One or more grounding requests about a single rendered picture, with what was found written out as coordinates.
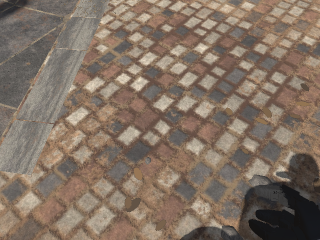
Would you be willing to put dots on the right robot hand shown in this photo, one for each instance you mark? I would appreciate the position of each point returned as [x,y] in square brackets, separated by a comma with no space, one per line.
[303,225]

